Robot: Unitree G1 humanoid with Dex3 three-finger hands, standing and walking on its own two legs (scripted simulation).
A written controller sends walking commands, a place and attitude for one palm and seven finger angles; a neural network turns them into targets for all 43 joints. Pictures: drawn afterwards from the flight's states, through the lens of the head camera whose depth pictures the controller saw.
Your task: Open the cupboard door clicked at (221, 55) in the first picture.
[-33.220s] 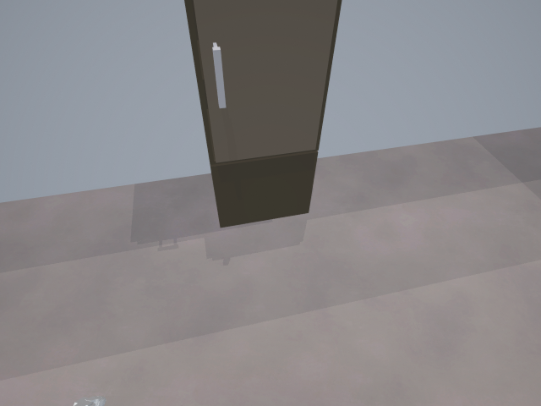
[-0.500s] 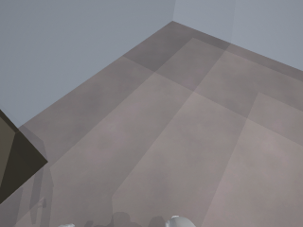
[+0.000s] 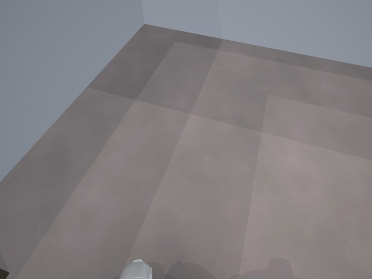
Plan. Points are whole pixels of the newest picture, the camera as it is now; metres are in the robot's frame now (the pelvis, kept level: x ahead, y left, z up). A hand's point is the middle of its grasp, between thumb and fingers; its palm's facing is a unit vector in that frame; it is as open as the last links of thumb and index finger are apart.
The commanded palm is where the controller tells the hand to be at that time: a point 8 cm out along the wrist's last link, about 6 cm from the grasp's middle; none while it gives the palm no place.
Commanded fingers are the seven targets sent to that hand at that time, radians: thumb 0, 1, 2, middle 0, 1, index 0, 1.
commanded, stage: walk to a spot facing it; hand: left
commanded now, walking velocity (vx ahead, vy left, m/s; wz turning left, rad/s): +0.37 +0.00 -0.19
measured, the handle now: out of the picture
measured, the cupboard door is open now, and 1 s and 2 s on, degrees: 46 46 46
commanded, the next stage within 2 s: turn to face it in 0.82 s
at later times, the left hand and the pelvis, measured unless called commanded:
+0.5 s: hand (133, 204) +0.33 +0.16 -0.18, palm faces -0.09 -0.97 -0.21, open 7.4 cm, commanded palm none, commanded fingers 0.00 0.90 0.90 -0.20 -0.30 -0.20 -0.30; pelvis +0.22 -0.02 -0.02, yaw -7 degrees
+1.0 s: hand (160, 141) +0.56 +0.10 -0.17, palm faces -0.16 -0.97 -0.19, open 7.4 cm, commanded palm none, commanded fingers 0.00 0.90 0.90 -0.20 -0.30 -0.20 -0.30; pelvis +0.45 -0.07 -0.01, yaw -10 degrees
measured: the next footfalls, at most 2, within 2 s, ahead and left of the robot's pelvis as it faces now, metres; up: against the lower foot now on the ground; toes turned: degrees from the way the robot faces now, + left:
left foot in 0.14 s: +0.18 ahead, +0.15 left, +0.00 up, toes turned +4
right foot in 0.46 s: +0.31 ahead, -0.15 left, +0.00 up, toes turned -13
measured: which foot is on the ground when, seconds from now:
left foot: up 0.00-0.12, down 0.14-0.46, up 0.48-0.72, down 0.74-1.00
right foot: down 0.00-0.14, up 0.16-0.44, down 0.46-0.74, up 0.76-1.00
